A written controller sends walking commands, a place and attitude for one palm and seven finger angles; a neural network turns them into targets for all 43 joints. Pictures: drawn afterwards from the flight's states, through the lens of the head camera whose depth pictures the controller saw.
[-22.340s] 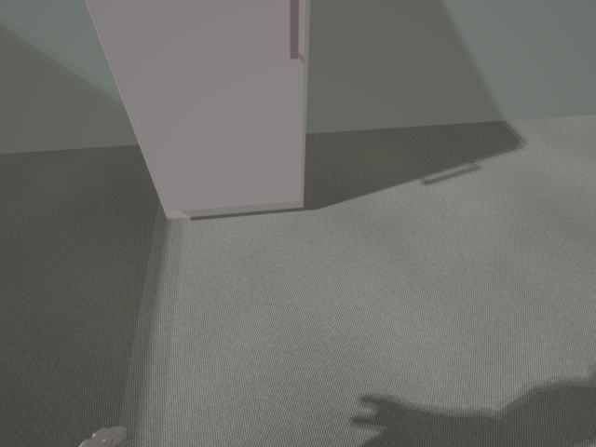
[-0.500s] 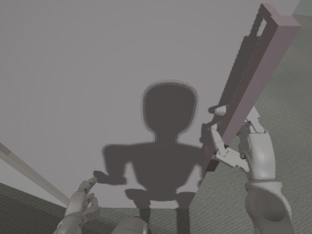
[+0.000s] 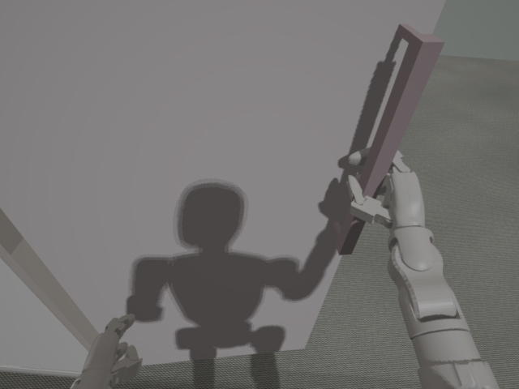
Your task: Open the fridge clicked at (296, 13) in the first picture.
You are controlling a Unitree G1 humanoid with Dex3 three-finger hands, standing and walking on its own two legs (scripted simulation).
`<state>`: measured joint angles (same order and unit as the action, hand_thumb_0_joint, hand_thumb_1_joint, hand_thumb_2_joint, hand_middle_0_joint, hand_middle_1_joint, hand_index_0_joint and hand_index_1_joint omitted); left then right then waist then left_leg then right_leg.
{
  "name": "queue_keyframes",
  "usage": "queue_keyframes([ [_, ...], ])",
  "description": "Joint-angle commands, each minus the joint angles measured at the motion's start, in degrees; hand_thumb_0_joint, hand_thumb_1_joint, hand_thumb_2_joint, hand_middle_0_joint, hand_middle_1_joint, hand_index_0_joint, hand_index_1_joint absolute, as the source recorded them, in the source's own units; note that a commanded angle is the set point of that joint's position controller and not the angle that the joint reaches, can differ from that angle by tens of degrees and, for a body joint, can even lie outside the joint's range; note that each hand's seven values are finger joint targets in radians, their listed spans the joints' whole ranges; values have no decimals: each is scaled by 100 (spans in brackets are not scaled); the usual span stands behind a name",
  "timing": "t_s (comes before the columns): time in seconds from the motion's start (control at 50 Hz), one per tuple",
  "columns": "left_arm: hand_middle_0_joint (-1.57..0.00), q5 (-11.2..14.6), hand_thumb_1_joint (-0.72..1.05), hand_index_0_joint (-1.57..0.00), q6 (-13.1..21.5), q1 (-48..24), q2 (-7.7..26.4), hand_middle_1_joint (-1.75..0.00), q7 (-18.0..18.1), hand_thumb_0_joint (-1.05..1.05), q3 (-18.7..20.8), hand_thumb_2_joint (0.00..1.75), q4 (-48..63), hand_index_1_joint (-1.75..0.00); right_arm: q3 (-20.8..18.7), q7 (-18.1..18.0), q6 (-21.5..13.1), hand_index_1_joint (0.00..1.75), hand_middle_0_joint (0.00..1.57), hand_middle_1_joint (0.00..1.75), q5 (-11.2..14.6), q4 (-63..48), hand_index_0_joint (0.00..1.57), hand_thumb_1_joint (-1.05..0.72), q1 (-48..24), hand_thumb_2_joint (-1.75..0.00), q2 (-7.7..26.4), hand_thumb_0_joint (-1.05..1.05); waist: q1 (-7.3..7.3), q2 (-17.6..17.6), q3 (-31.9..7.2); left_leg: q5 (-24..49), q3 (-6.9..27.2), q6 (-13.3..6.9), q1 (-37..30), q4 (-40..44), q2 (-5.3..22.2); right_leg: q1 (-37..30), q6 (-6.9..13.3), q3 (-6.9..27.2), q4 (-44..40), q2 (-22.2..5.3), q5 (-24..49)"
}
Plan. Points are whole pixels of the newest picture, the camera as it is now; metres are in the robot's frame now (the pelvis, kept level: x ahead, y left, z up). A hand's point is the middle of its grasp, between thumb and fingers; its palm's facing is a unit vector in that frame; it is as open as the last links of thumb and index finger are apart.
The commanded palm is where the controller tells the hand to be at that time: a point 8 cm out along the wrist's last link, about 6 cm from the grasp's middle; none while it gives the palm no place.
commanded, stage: stop walking and hold the door back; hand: right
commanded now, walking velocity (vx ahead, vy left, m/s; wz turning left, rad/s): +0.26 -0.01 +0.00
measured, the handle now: (368, 164) +0.39 -0.13 +0.19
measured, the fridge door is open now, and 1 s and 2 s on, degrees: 80 78 76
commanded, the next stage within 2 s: loosen the grip on the handle in 0.84 s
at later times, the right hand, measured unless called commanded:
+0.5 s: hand (350, 178) +0.40 -0.12 +0.16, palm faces +0.00 +0.98 -0.18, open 5.8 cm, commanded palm +0.36 -0.18 +0.15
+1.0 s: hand (358, 188) +0.37 -0.12 +0.16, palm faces -0.06 +0.97 -0.24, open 6.4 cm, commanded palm +0.34 -0.18 +0.15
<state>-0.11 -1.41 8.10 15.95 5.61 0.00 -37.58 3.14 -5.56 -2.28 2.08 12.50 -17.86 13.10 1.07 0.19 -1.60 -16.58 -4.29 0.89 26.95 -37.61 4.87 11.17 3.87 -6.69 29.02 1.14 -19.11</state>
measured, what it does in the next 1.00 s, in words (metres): steps on the spot: left foot, then right foot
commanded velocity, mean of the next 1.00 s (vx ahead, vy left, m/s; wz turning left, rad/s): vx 0.04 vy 0.02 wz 0.00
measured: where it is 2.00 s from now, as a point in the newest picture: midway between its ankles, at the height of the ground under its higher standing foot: outside the picture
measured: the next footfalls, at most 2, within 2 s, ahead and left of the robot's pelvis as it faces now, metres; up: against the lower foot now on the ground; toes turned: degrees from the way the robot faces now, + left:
left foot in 0.18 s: +0.07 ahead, +0.12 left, +0.00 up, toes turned +10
right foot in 0.42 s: +0.02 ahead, -0.13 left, +0.00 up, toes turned +0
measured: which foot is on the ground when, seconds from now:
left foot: up 0.00-0.16, down 0.18-1.00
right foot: down 0.00-0.16, up 0.18-0.40, down 0.42-1.00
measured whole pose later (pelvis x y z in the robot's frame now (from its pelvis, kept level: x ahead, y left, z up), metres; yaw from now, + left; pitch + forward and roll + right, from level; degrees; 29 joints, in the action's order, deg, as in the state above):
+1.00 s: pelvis -0.02 -0.01 +0.01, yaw +5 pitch -1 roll +0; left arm 1.0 2.9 6.2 12.2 4.6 0.8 -37.7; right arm -2.6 1.5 -3.2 0.7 20.3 -27.2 15.3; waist 1.9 -0.1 2.8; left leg -8.8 -3.6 -0.2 17.6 -27.8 2.6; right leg 11.5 -0.8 -6.2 28.9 -2.9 -16.0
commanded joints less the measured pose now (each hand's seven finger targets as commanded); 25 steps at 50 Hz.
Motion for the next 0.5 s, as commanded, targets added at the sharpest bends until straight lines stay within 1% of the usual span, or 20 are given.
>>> queue_keyframes([
  [0.0, -20, 205, 90, -20, 202, -371, 512, -30, -90, 0, 215, 90, 462, -30, -1102, -173, -424, 140, 45, 140, -259, 395, 45, -90, -3650, -90, 1193, 0, -34, 744, -287, -525, 525, 26, 479, -3396, -203, 779, 1107, 2507, -2081, -2214, -1765],
  [0.02, -20, 262, 90, -20, 182, -406, 475, -30, -53, 0, 180, 90, 481, -30, -964, -178, -384, 140, 45, 140, -231, 847, 45, -90, -3887, -90, 1131, 0, 50, 257, -120, -607, 513, 1, 241, -2671, -83, 936, 933, 2120, -1731, -2044, -1567],
  [0.04, -20, 272, 90, -20, 164, -279, 587, -30, 7, 0, 205, 90, 444, -30, -1162, -173, -344, 140, 45, 140, -202, 1145, 45, -90, -4033, -90, 1384, 0, 149, 188, -334, -735, 312, 5, -280, -1882, -188, 831, 752, 1668, -1509, -1839, -1392],
  [0.08, -20, 210, 90, -20, 240, -173, 585, -30, 91, 0, 133, 90, 431, -30, -1140, -113, -418, 140, 45, 140, -133, 1398, 45, -90, -4283, -90, 1224, 0, 177, 830, -611, -745, -86, -58, -1595, -35, -407, 911, 351, 996, -934, -1329, -1278],
  [0.1, -20, 204, 90, -20, 274, -103, 562, -30, 102, 0, 122, 90, 417, -30, -1095, -51, -435, 140, 45, 140, -117, 1494, 45, -90, -4440, -90, 1160, 0, 193, 727, -719, -561, -17, -130, -2272, 699, -409, 1220, 184, 758, -406, -994, -1382],
  [0.12, -20, 187, 90, -20, 291, -112, 464, -30, 108, 0, 121, 90, 414, -30, -1055, 6, -461, 140, 45, 140, -104, 1572, 45, -90, -4585, -90, 1168, 0, 152, -151, -754, -1252, 987, -381, -2704, 1591, 84, 1810, -27, 392, 817, -445, -1421],
  [0.14, -20, 162, 90, -20, 286, 10, 487, -30, 109, 0, 238, 90, 363, -30, -1477, 10, -412, 140, 45, 140, -121, 2046, 45, -90, -4388, -90, 1707, 0, 105, -1931, -511, -2525, 3356, -899, -2533, 2712, 1407, 2582, -264, 345, 2458, 27, -1371],
  [0.16, -20, 165, 90, -20, 380, -25, 606, -30, 158, 0, 286, 90, 378, -30, -1729, 22, -490, 140, 45, 140, -14, 1297, 45, -90, -4818, -90, 1901, 0, 5, -1317, -721, -2114, 3720, -1056, -1733, 2961, 1842, 2056, -415, 746, 3454, -52, -1019],
  [0.18, -20, 149, 90, -20, 571, 24, 427, -30, 162, 0, 201, 90, 327, -30, -1723, 15, -494, 140, 45, 140, -99, 1239, 45, -90, -4564, -90, 1999, 0, -94, -951, -1257, -2911, 3513, -1047, -1656, 2840, 1738, 1844, -440, 954, 3516, -128, -725],
  [0.2, -20, 144, 90, -20, 622, 68, 392, -30, 153, 0, 201, 90, 268, -30, -1655, 40, -458, 140, 45, 140, -103, 1367, 45, -90, -4379, -90, 1830, 0, -159, -1336, -1123, -3228, 2998, -903, -1460, 2755, 1477, 1891, -412, 875, 3557, -137, -612],
  [0.24, -20, 159, 90, -20, 686, 169, 509, -30, 171, 0, 219, 90, 101, -30, -1985, 37, -415, 140, 45, 140, -33, 1697, 45, -90, -4494, -90, 2146, 0, -161, -1846, -995, -2880, 2164, -742, -1236, 2511, 1165, 1695, -388, 696, 3119, -218, -466],
  [0.28, -20, 93, 90, -20, 706, 155, 457, -30, 203, 0, 142, 90, 151, -30, -2169, 52, -491, 140, 45, 140, -83, 1586, 45, -90, -4302, -90, 2318, 0, -100, -1341, -1173, -2418, 1761, -724, -1286, 2414, 1032, 1137, -347, 283, 1971, -178, -566],
  [0.32, -20, 47, 90, -20, 733, 222, 418, -30, 214, 0, 98, 90, 207, -30, -2189, 66, -544, 140, 45, 140, -125, 1328, 45, -90, -4203, -90, 2314, 0, -83, -1382, -1364, -2105, 1414, -680, -1450, 2289, 913, 488, -269, -131, 782, -56, -622],
  [0.36, -20, 59, 90, -20, 753, 308, 424, -30, 198, 0, 74, 90, 292, -30, -2061, 100, -599, 140, 45, 140, -104, 1014, 45, -90, -3856, -90, 2112, 0, -180, -1098, -1387, -1680, 783, -453, -1584, 1740, 565, -179, -244, -280, -466, -53, -24],
  [0.38, -20, 56, 90, -20, 746, 308, 529, -30, 182, 0, 119, 90, 367, -30, -1971, 135, -659, 140, 45, 140, -103, 767, 45, -90, -3693, -90, 1990, 0, -192, -548, -1343, -1345, 591, -359, -1611, 1263, 382, -275, -188, -16, -790, -290, 160],
  [0.4, -20, 51, 90, -20, 715, 227, 667, -30, 159, 0, 191, 90, 493, -30, -1865, 178, -680, 140, 45, 140, -99, 530, 45, -90, -3462, -90, 1803, 0, -111, 213, -1160, -940, 333, -219, -1424, 660, -19, -192, -14, 669, -1021, -808, 304],
  [0.42, -20, 104, 90, -20, 661, 80, 696, -30, 114, 0, 193, 90, 604, -30, -1534, 237, -654, 140, 45, 140, -62, 212, 45, -90, -3515, -90, 1381, 0, -64, 721, -1028, -589, -75, -73, -1173, 90, -410, -104, 148, 1289, -1126, -1365, 509],
  [0.44, -20, 154, 90, -20, 652, -124, 393, -30, 47, 0, 81, 90, 654, -30, -1057, 314, -694, 140, 45, 140, 52, -49, 45, -90, -3606, -90, 783, 0, -158, 1170, -899, -897, -70, -30, -879, -257, -561, -54, 357, 1882, -1527, -1642, -38],
  [0.46, -20, 132, 90, -20, 642, -118, 446, -30, 49, 0, 90, 90, 609, -30, -1375, 225, -674, 140, 45, 140, 17, 16, 45, -90, -3563, -90, 1161, 0, -140, 1121, -657, -831, 55, -54, -863, -166, -510, -16, 467, 2016, -1445, -1821, 451],
  [0.48, -20, 116, 90, -20, 609, 31, 609, -30, 33, 0, 160, 90, 536, -30, -1652, 148, -636, 140, 45, 140, -41, -14, 45, -90, -3310, -90, 1549, 0, -89, 810, -721, -436, 77, -56, -1093, 266, -467, -95, 397, 1726, -1052, -1801, 1275],
])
